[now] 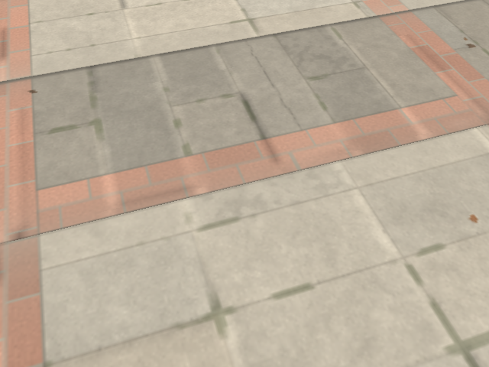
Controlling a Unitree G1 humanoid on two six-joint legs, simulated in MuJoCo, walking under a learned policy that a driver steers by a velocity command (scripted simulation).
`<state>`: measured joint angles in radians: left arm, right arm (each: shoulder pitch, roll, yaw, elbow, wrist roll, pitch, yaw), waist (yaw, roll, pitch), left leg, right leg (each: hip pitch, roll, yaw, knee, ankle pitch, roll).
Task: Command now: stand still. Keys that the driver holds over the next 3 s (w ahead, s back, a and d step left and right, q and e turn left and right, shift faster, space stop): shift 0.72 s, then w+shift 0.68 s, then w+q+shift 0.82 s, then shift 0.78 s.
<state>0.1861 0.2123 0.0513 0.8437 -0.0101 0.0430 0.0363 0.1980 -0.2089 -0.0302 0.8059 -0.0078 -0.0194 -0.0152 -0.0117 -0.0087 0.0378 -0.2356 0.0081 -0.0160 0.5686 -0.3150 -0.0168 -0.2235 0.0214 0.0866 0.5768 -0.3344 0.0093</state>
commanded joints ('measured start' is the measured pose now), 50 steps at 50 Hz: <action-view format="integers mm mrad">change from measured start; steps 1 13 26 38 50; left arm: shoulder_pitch -5 13 36 118 -64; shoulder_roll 100 97 90 97 136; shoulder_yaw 23 23 16 18 50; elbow -28 78 164 221 94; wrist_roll -1 -4 -4 -19 47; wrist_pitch -12 -14 -16 -18 -112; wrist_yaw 6 13 16 14 -43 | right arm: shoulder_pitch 0 15 42 96 416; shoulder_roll -105 -103 -98 -113 -126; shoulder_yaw -25 -23 -17 -24 -53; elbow -41 31 102 158 192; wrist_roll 1 5 7 26 -36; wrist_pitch -12 -11 -8 -1 -86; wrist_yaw -5 -13 -19 -22 32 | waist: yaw -2 1 2 10 -216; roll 10 9 8 23 58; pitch -45 -24 -6 3 -2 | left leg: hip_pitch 9 16 18 -21 495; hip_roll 24 15 8 -17 34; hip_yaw -21 -14 -8 -8 -51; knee -94 -119 -136 -136 -197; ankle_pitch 196 178 164 -388 -80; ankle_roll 19 19 21 62 137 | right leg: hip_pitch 17 33 35 -22 -444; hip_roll -28 -24 -19 19 -52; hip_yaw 25 10 -5 -38 48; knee -85 -108 -127 -118 46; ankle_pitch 248 247 240 -342 -93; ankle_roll -34 -27 -23 -65 -156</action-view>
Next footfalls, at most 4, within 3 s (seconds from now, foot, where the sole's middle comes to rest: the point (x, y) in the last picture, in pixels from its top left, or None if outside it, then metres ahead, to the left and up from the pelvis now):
1.38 right None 0.50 -0.06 -0.77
1.88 left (215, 241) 0.91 0.11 -0.77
2.30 right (203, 142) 1.36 0.17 -0.77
2.68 left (122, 150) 1.32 0.48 -0.77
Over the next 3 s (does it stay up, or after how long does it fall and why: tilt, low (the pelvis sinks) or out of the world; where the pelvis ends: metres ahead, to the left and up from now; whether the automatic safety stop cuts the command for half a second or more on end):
stays up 1.33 0.31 0.00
